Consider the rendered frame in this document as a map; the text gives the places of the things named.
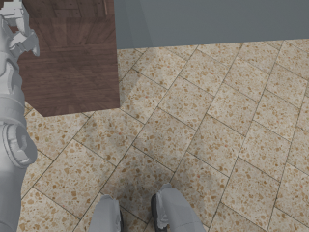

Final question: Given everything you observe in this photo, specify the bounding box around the handle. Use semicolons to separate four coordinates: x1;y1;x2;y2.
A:
3;0;29;27

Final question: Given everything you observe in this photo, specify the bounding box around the robot left upper arm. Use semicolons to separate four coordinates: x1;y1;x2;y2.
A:
0;124;38;232

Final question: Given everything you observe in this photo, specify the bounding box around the right robot shin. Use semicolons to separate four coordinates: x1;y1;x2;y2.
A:
156;183;172;228

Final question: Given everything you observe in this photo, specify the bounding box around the cabinet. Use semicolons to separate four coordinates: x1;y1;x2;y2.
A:
9;0;121;117

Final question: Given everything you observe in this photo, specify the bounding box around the robot left forearm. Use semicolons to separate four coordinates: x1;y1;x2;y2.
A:
0;51;27;130

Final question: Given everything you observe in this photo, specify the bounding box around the drawer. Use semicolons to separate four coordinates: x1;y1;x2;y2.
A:
0;0;106;18

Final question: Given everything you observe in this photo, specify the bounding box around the left robot thigh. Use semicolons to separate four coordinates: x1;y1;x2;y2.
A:
88;198;121;232

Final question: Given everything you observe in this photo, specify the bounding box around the robot left hand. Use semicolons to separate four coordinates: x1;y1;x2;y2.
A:
0;6;40;62

